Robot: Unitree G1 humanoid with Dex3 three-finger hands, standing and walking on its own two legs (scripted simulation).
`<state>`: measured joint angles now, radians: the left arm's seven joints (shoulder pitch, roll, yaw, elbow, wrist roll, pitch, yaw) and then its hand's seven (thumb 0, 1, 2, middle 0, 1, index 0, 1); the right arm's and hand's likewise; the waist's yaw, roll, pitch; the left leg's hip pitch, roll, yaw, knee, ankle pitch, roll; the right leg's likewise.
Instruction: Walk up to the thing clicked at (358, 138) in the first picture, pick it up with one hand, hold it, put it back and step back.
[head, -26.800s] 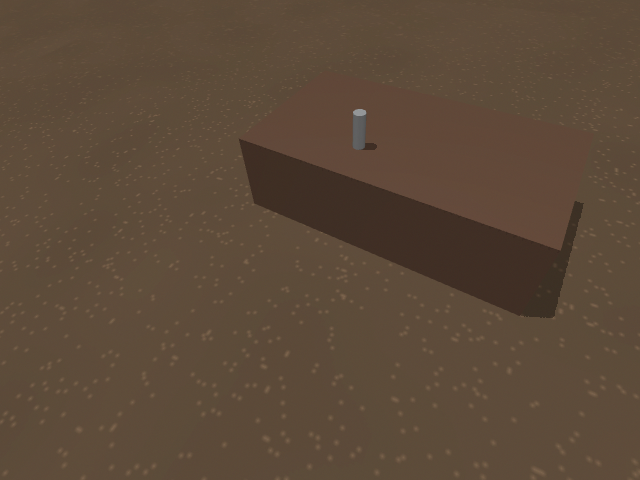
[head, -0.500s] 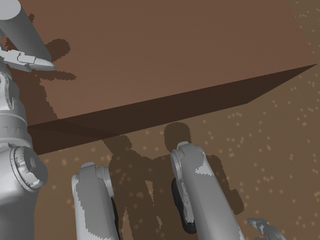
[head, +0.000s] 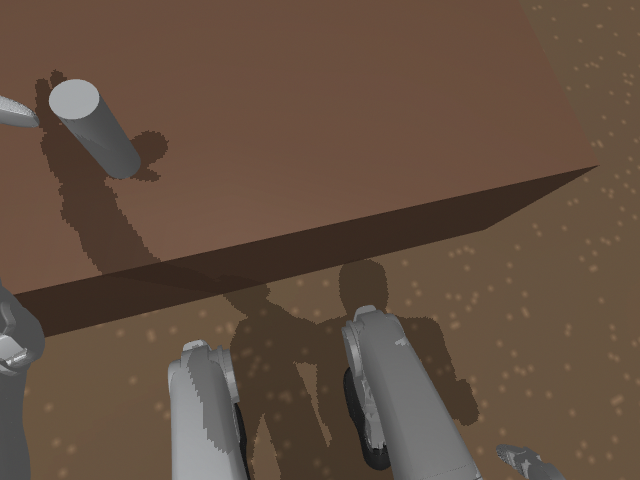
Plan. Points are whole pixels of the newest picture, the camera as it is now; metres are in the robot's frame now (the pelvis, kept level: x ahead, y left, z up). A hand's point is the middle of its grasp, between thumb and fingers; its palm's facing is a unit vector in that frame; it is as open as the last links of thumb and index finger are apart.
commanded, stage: rise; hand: left
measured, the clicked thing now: (101, 135) +0.56 +0.21 -0.06
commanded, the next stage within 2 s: home in 0.02 s
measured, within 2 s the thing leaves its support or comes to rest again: neither
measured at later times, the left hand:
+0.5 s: hand out of the picture +0.49 +0.32 +0.12, palm faces +0.24 -0.89 -0.40, open 17.6 cm
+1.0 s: hand out of the picture +0.28 +0.22 +0.16, palm faces +0.19 -0.94 -0.29, open 17.5 cm
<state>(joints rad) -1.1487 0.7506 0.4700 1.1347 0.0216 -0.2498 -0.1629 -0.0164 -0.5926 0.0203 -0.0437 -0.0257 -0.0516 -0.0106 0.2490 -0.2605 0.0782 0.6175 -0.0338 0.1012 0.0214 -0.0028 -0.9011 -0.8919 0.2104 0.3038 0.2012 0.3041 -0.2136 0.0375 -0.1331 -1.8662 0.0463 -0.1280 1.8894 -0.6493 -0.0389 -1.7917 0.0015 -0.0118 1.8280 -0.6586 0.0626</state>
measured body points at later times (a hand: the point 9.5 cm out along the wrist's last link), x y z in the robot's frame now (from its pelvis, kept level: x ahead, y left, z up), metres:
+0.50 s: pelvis +0.04 +0.01 +0.15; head +0.19 +0.05 +0.57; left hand +0.48 +0.36 +0.14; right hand +0.07 -0.25 +0.04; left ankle +0.07 +0.14 -0.46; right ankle +0.07 -0.15 -0.46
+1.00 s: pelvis +0.07 +0.00 +0.23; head +0.11 +0.01 +0.68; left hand +0.27 +0.26 +0.18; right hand +0.24 -0.23 +0.14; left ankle +0.07 +0.14 -0.46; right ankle +0.07 -0.15 -0.46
